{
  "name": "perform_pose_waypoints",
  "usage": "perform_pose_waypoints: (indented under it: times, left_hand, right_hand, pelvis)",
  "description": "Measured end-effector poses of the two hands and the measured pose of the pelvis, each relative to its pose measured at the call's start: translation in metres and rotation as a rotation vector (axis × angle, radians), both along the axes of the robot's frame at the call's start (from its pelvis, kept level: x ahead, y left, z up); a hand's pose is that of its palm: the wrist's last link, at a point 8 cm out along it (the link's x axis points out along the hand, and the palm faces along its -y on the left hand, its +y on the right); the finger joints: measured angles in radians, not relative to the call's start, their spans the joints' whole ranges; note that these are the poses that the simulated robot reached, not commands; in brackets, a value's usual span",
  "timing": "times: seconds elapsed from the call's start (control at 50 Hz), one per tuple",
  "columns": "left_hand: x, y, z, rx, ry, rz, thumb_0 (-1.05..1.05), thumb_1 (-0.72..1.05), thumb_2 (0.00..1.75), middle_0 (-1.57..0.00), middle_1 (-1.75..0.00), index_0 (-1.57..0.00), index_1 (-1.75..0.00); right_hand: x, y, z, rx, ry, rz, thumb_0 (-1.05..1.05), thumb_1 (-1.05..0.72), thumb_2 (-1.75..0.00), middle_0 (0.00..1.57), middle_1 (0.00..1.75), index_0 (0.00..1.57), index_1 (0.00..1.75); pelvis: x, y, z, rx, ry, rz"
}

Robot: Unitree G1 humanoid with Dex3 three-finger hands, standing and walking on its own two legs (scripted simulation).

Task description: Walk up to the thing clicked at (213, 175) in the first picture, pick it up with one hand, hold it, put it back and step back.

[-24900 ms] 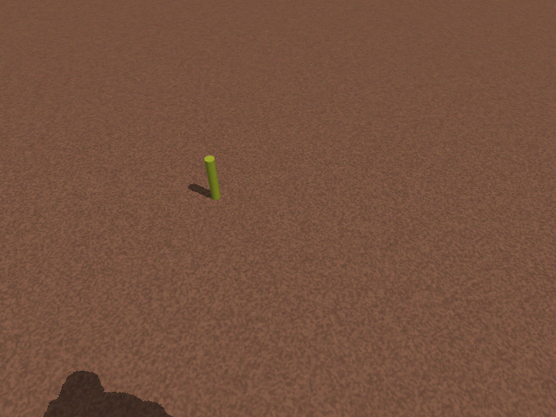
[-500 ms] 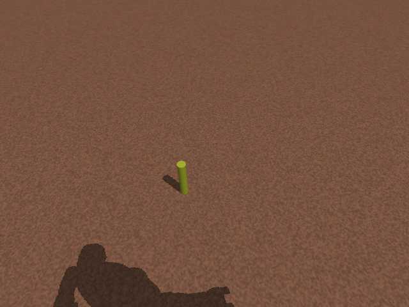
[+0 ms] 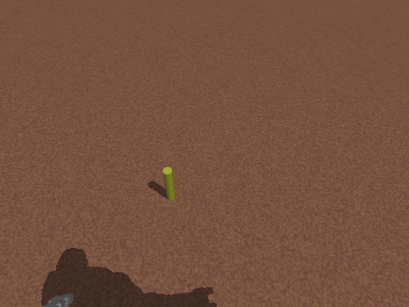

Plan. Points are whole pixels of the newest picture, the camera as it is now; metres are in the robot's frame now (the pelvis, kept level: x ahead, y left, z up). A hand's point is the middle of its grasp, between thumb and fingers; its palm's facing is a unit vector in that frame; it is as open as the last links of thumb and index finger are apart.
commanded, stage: walk up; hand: left
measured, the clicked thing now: (169, 184) +0.80 +0.19 -0.65
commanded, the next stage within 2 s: stand in 0.20 s
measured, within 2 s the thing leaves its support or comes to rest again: neither
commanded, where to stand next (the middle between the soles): +0.47 -0.01 m, yaw -1 degrees
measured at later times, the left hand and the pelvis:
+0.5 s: hand out of the picture +0.06 +0.23 -0.14, palm faces -0.02 -0.94 -0.35, open 7.4 cm; pelvis -0.02 -0.02 +0.01, yaw +0 degrees
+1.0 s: hand out of the picture +0.05 +0.23 -0.14, palm faces -0.05 -0.94 -0.34, open 7.4 cm; pelvis -0.03 -0.02 +0.01, yaw +0 degrees
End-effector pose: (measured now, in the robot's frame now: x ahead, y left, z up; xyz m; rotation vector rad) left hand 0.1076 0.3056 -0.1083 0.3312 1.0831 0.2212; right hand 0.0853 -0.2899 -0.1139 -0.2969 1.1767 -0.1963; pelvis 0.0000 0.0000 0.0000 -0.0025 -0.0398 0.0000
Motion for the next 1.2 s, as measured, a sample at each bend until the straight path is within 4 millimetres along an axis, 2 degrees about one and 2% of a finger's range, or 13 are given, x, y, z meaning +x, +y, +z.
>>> perform_pose_waypoints:
  times: [0.08, 0.2, 0.36, 0.5, 0.68, 0.78, 0.86, 0.98, 1.2]
  left_hand:
    - [-0.002, -0.003, 0.000, -0.004, 0.014, 0.001, 0.01, 0.90, 0.89, -0.20, -0.30, -0.21, -0.30]
    - [-0.016, -0.007, 0.001, -0.008, 0.048, 0.010, 0.01, 0.90, 0.89, -0.20, -0.30, -0.21, -0.30]
    - [-0.040, -0.019, 0.003, -0.022, 0.104, 0.013, 0.01, 0.90, 0.89, -0.20, -0.30, -0.21, -0.30]
    - [-0.058, -0.027, 0.006, -0.024, 0.115, 0.006, 0.01, 0.90, 0.89, -0.20, -0.30, -0.21, -0.30]
    - [-0.074, -0.029, 0.004, -0.022, 0.138, 0.001, 0.01, 0.90, 0.89, -0.20, -0.30, -0.21, -0.30]
    - [-0.078, -0.028, 0.002, -0.025, 0.162, -0.003, 0.01, 0.90, 0.89, -0.20, -0.30, -0.21, -0.30]
    - [-0.076, -0.027, 0.001, -0.029, 0.166, -0.006, 0.01, 0.90, 0.89, -0.20, -0.30, -0.21, -0.30]
    - [-0.066, -0.027, 0.001, -0.031, 0.150, -0.016, 0.01, 0.90, 0.89, -0.20, -0.30, -0.21, -0.30]
    - [-0.052, -0.026, 0.005, -0.029, 0.119, -0.020, 0.01, 0.90, 0.89, -0.20, -0.30, -0.21, -0.30]
  right_hand:
    - [0.007, -0.003, 0.004, -0.008, -0.014, -0.002, 0.01, -0.91, -0.89, 0.21, 0.30, 0.20, 0.30]
    - [0.014, -0.009, 0.007, -0.010, -0.030, 0.001, 0.01, -0.91, -0.89, 0.20, 0.30, 0.20, 0.30]
    - [0.008, -0.012, 0.010, 0.006, -0.040, 0.010, 0.01, -0.91, -0.89, 0.20, 0.30, 0.20, 0.30]
    - [-0.013, -0.018, 0.008, 0.015, -0.015, 0.007, 0.01, -0.91, -0.89, 0.20, 0.30, 0.20, 0.30]
    - [-0.053, -0.027, 0.004, 0.013, 0.058, -0.013, 0.01, -0.91, -0.89, 0.20, 0.30, 0.20, 0.30]
    - [-0.076, -0.030, 0.003, 0.004, 0.114, -0.033, 0.01, -0.91, -0.89, 0.20, 0.30, 0.20, 0.30]
    - [-0.084, -0.030, 0.003, -0.001, 0.139, -0.043, 0.01, -0.91, -0.89, 0.20, 0.30, 0.20, 0.30]
    - [-0.078, -0.027, 0.003, -0.002, 0.125, -0.042, 0.01, -0.91, -0.89, 0.20, 0.30, 0.20, 0.30]
    - [-0.045, -0.021, 0.005, 0.004, 0.057, -0.008, 0.01, -0.91, -0.89, 0.20, 0.30, 0.20, 0.30]
  pelvis:
    - [-0.001, -0.001, 0.002, 0.000, -0.001, -0.001]
    - [-0.003, -0.003, 0.005, 0.002, -0.008, 0.000]
    - [-0.011, -0.009, 0.011, 0.006, -0.021, 0.002]
    - [-0.023, -0.016, 0.013, 0.005, -0.030, 0.004]
    - [-0.033, -0.021, 0.013, 0.003, -0.018, 0.002]
    - [-0.033, -0.020, 0.013, 0.003, -0.008, -0.002]
    - [-0.031, -0.019, 0.013, 0.005, -0.006, -0.005]
    - [-0.028, -0.018, 0.013, 0.006, -0.008, -0.008]
    - [-0.022, -0.016, 0.013, 0.007, -0.004, -0.007]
